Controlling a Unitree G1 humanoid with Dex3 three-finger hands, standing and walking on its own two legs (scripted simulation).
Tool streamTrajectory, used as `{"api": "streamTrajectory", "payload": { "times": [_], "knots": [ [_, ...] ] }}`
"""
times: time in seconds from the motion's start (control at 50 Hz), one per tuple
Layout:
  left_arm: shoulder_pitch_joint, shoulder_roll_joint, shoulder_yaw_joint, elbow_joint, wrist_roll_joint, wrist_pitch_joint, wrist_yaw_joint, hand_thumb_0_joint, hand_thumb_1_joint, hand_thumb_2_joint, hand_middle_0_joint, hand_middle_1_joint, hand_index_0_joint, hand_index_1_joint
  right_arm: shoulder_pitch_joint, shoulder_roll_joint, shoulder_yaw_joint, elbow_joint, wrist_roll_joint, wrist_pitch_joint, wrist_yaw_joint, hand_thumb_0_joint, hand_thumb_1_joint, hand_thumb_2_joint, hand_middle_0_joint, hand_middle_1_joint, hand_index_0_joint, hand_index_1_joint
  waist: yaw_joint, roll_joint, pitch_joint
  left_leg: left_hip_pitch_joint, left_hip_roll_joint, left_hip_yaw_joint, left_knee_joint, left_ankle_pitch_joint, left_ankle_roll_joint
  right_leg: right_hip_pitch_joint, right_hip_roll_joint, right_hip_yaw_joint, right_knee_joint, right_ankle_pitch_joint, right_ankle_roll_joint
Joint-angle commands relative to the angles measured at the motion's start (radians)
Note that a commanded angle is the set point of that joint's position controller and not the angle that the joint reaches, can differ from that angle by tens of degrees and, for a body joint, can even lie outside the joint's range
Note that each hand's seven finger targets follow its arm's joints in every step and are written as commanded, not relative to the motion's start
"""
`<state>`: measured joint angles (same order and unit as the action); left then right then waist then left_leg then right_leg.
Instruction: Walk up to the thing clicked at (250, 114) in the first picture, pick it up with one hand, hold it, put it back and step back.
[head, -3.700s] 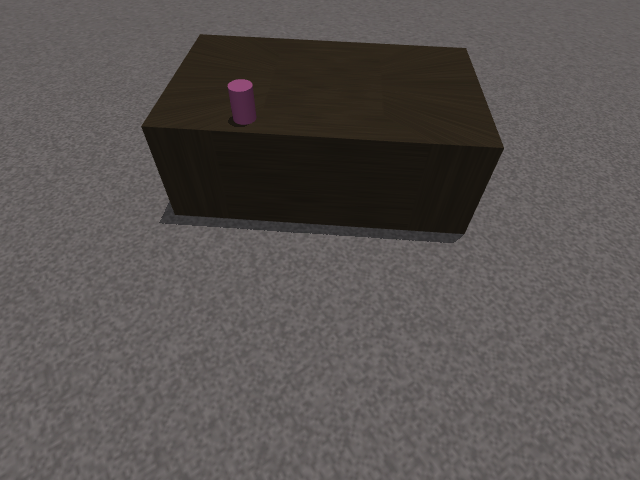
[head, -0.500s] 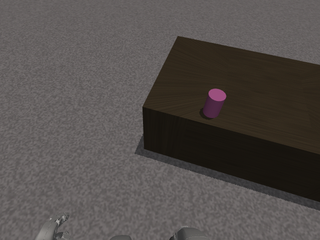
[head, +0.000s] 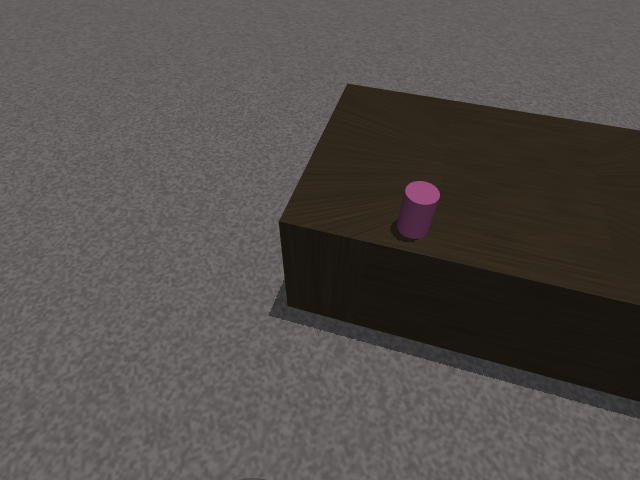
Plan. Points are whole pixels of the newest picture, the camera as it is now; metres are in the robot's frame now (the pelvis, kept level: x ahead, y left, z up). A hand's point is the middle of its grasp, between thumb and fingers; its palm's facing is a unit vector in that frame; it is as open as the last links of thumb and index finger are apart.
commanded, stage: walk up
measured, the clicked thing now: (417, 210) +0.76 -0.23 -0.24
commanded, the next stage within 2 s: stand in 1.16 s
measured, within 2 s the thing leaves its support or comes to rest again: neither
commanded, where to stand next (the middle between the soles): +0.09 -0.02 m, yaw +1 degrees
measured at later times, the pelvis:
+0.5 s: pelvis +0.02 -0.01 +0.01, yaw +2 degrees
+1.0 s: pelvis +0.02 +0.00 +0.02, yaw +3 degrees
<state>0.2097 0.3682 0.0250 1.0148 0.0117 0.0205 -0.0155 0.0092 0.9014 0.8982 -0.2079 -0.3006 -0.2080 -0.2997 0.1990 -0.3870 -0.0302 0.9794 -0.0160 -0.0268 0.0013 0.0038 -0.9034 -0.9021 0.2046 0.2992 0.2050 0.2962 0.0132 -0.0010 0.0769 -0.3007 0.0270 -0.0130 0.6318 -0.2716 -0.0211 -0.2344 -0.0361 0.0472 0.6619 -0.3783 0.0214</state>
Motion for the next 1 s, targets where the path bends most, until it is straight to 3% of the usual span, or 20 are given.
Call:
{"api": "streamTrajectory", "payload": {
  "times": [0.0,0.02,0.06,0.1,0.14,0.22,0.28,0.34,0.42,0.5,0.62,0.74,0.98],
  "knots": [
    [0.004,0.217,0.049,-0.034,0.001,-0.053,0.013,0.0,0.9,0.9,-0.2,-0.3,-0.2,-0.3,-0.101,-0.238,-0.046,-0.062,0.004,-0.016,-0.004,0.0,-0.9,-0.9,0.2,0.3,0.2,0.3,0.03,-0.008,-0.034,-0.061,0.125,-0.183,-0.198,-0.129,0.111,0.038,-0.039,0.081,-0.238,-0.083,-0.083],
    [-0.031,0.24,0.054,-0.038,0.002,-0.059,0.011,0.0,0.9,0.9,-0.2,-0.3,-0.2,-0.3,-0.104,-0.215,-0.042,-0.058,0.006,-0.011,-0.003,0.0,-0.9,-0.9,0.2,0.3,0.2,0.3,0.007,-0.024,-0.016,-0.046,0.048,-0.088,-0.146,-0.114,0.073,0.002,-0.083,0.147,-0.287,-0.067,-0.101],
    [-0.083,0.271,0.056,-0.05,-0.002,-0.061,0.013,0.0,0.9,0.9,-0.2,-0.3,-0.2,-0.3,-0.063,-0.202,-0.034,-0.032,0.004,-0.016,-0.002,0.0,-0.9,-0.9,0.2,0.3,0.2,0.3,-0.024,-0.015,-0.016,0.031,0.003,-0.032,-0.109,-0.064,0.045,-0.058,-0.14,0.198,-0.303,-0.006,-0.128],
    [-0.119,0.247,0.047,-0.054,-0.006,-0.059,0.014,0.0,0.9,0.9,-0.2,-0.3,-0.2,-0.3,-0.053,-0.2,-0.033,-0.009,0.004,-0.021,0.001,0.0,-0.9,-0.9,0.2,0.3,0.2,0.3,-0.033,0.0,-0.017,0.092,0.025,-0.063,-0.159,0.019,0.052,-0.083,-0.104,0.121,-0.283,0.064,-0.098],
    [-0.117,0.225,0.04,-0.043,-0.008,-0.059,0.017,0.0,0.9,0.9,-0.2,-0.3,-0.2,-0.3,-0.074,-0.2,-0.031,0.0,0.008,-0.026,0.0,0.0,-0.9,-0.9,0.2,0.3,0.2,0.3,-0.014,-0.007,-0.045,0.105,0.071,-0.104,-0.182,0.14,0.067,-0.035,-0.061,0.057,-0.259,0.141,-0.076],
    [-0.119,0.231,0.042,-0.021,-0.008,-0.058,0.021,0.0,0.9,0.9,-0.2,-0.3,-0.2,-0.3,-0.076,-0.186,-0.024,0.015,0.014,-0.024,-0.005,0.0,-0.9,-0.9,0.2,0.3,0.2,0.3,-0.009,-0.047,-0.095,0.107,0.064,-0.07,-0.158,0.29,0.06,0.073,-0.072,0.042,-0.256,0.292,-0.066],
    [-0.128,0.218,0.04,-0.014,-0.013,-0.053,0.022,0.0,0.9,0.9,-0.2,-0.3,-0.2,-0.3,-0.08,-0.194,-0.027,0.029,0.012,-0.023,-0.009,0.0,-0.9,-0.9,0.2,0.3,0.2,0.3,-0.008,-0.021,-0.121,0.132,0.075,-0.072,-0.171,0.321,0.065,0.093,-0.066,0.017,-0.239,0.307,-0.064],
    [-0.133,0.215,0.037,-0.005,-0.013,-0.049,0.023,0.0,0.9,0.9,-0.2,-0.3,-0.2,-0.3,-0.103,-0.193,-0.027,0.032,0.011,-0.019,-0.009,0.0,-0.9,-0.9,0.2,0.3,0.2,0.3,-0.004,-0.011,-0.129,0.139,0.071,-0.066,-0.162,0.32,0.069,0.1,-0.066,0.014,-0.251,0.312,-0.065],
    [-0.171,0.213,0.032,-0.003,-0.01,-0.043,0.021,0.0,0.9,0.9,-0.2,-0.3,-0.2,-0.3,-0.121,-0.201,-0.026,0.041,0.007,-0.015,-0.007,0.0,-0.9,-0.9,0.2,0.3,0.2,0.3,-0.008,0.032,-0.088,0.104,0.079,-0.089,-0.222,0.219,0.068,0.087,-0.056,0.006,-0.259,0.214,-0.062],
    [-0.166,0.215,0.031,0.013,-0.007,-0.044,0.019,0.0,0.9,0.9,-0.2,-0.3,-0.2,-0.3,-0.141,-0.197,-0.023,0.042,0.008,-0.015,-0.005,0.0,-0.9,-0.9,0.2,0.3,0.2,0.3,-0.005,0.036,-0.093,0.108,0.079,-0.093,-0.228,0.227,0.067,0.105,-0.057,0.006,-0.278,0.231,-0.06],
    [-0.174,0.214,0.032,0.025,-0.008,-0.046,0.02,0.0,0.9,0.9,-0.2,-0.3,-0.2,-0.3,-0.127,-0.195,-0.024,0.056,0.01,-0.014,-0.008,0.0,-0.9,-0.9,0.2,0.3,0.2,0.3,-0.014,0.012,-0.134,0.162,0.076,-0.071,-0.22,0.336,0.063,0.141,-0.07,-0.003,-0.287,0.336,-0.052],
    [-0.176,0.207,0.029,0.036,-0.007,-0.042,0.018,0.0,0.9,0.9,-0.2,-0.3,-0.2,-0.3,-0.147,-0.191,-0.024,0.061,0.01,-0.008,-0.008,0.0,-0.9,-0.9,0.2,0.3,0.2,0.3,-0.013,0.011,-0.099,0.151,0.072,-0.081,-0.252,0.25,0.059,0.119,-0.065,-0.005,-0.318,0.246,-0.049],
    [-0.157,0.203,0.037,0.046,-0.002,-0.042,0.018,0.0,0.9,0.9,-0.2,-0.3,-0.2,-0.3,-0.159,-0.181,-0.021,0.069,0.007,-0.007,-0.007,0.0,-0.9,-0.9,0.2,0.3,0.2,0.3,-0.01,0.006,-0.078,0.148,0.064,-0.088,-0.27,0.22,0.053,0.115,-0.065,-0.012,-0.348,0.221,-0.044]
  ]
}}
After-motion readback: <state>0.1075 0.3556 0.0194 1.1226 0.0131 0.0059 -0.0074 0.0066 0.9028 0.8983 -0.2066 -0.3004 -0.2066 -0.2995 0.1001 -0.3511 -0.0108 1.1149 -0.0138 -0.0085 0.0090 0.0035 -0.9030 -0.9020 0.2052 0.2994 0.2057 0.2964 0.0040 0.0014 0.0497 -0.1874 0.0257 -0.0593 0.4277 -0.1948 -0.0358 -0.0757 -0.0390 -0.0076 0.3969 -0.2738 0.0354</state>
